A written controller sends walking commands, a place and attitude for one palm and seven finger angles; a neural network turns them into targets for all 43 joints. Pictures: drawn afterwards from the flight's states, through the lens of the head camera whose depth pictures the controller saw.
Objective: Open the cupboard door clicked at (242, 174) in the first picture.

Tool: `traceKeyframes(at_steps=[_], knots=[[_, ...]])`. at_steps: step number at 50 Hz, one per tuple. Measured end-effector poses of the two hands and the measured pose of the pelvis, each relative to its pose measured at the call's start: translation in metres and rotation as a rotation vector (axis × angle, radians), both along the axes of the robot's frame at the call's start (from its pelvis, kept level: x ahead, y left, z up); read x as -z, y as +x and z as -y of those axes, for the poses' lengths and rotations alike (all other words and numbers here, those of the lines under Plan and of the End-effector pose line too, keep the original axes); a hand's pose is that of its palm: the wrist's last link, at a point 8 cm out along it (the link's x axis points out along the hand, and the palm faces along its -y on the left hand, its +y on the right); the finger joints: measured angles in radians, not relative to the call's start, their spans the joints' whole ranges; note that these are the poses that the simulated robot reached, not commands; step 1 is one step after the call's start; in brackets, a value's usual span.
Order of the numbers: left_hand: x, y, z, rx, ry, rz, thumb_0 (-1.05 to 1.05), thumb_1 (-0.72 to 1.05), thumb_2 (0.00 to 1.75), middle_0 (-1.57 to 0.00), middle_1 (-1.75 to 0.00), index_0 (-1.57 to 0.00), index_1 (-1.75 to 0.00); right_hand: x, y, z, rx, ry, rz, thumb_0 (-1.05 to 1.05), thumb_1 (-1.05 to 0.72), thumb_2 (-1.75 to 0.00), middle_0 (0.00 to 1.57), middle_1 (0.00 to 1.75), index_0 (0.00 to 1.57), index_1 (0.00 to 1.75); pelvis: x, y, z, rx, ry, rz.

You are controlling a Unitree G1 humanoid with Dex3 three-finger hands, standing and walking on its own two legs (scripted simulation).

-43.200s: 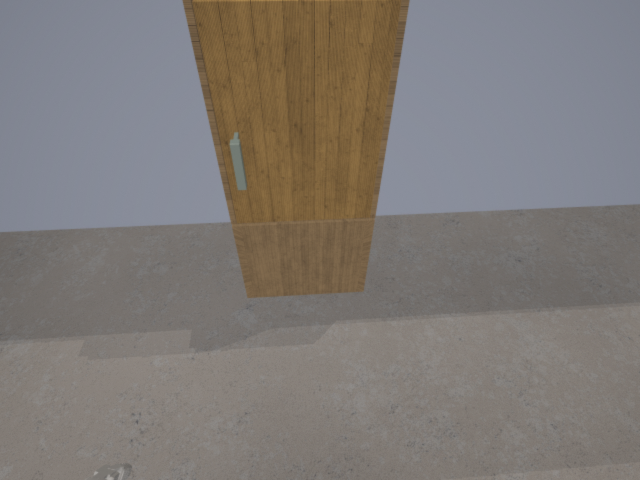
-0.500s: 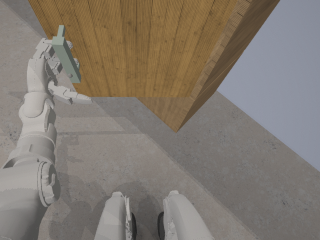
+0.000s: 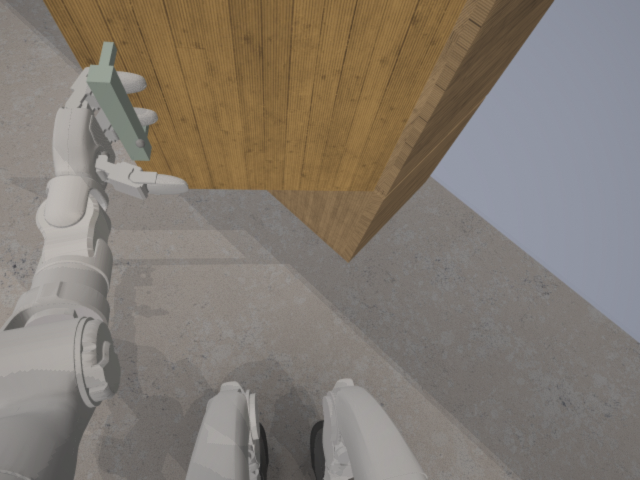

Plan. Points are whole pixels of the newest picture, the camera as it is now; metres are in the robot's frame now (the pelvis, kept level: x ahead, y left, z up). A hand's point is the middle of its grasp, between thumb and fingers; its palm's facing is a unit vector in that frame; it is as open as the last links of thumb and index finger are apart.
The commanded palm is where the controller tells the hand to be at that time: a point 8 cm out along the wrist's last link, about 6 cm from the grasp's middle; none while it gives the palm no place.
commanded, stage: close the thumb around the handle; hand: left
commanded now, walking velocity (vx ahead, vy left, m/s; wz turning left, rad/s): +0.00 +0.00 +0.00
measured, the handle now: (126, 105) +0.56 +0.20 +0.04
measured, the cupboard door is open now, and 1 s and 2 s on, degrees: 45 53 88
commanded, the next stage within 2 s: pull the door open along its arc in 0.54 s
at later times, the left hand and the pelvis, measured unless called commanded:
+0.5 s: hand (134, 146) +0.50 +0.19 +0.04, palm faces -0.01 -1.00 -0.02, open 6.4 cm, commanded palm +0.48 +0.23 +0.04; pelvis +0.00 +0.00 +0.00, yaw +0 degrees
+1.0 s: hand (143, 184) +0.45 +0.17 +0.04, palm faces -0.01 -1.00 -0.01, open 6.2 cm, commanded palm +0.40 +0.21 +0.04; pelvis +0.01 +0.01 +0.02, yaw +0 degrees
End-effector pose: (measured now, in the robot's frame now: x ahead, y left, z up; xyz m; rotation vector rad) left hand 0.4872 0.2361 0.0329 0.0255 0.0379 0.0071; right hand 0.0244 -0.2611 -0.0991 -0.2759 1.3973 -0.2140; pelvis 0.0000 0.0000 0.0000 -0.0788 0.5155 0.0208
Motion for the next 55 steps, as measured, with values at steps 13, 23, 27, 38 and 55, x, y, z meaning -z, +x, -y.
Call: traceKeyframes(at_steps=[13,23,27,38,55], knots=[[-0.006,-0.005,-0.010,-0.007,0.010,0.007,0.00,0.21,0.60,-0.35,-1.28,-0.36,-1.28,0.001,0.007,-0.003,0.004,0.020,0.015,0.01,-0.91,-0.90,0.20,0.30,0.20,0.30,-0.002,0.004,0.002,0.003,0.003,0.007],[-0.004,-0.007,-0.006,0.014,-0.005,0.020,0.01,0.61,0.78,-0.34,-1.31,-0.35,-1.32,-0.002,0.011,-0.001,-0.008,-0.001,0.032,0.01,-0.91,-0.90,0.20,0.30,0.20,0.30,-0.002,0.003,0.000,-0.001,-0.002,0.007],[-0.003,-0.007,-0.004,0.017,-0.011,0.026,0.01,0.63,0.80,-0.33,-1.32,-0.33,-1.32,-0.002,0.011,-0.001,-0.006,-0.007,0.036,0.01,-0.91,-0.90,0.20,0.30,0.20,0.30,-0.001,0.003,-0.002,0.002,-0.003,0.010],[-0.003,-0.009,0.000,0.001,-0.007,0.023,0.01,0.66,0.82,-0.30,-1.32,-0.33,-1.32,0.001,0.003,-0.008,0.003,0.012,0.028,0.01,-0.91,-0.90,0.20,0.30,0.20,0.30,-0.001,-0.001,-0.005,0.003,-0.002,0.010],[-0.004,-0.099,0.023,-0.007,-0.042,0.011,0.01,0.69,0.78,-0.28,-1.31,-0.31,-1.31,-0.018,0.061,-0.021,-0.023,0.092,0.166,0.01,-0.91,-0.90,0.20,0.30,0.20,0.30,-0.026,0.017,-0.009,0.018,0.025,0.070]])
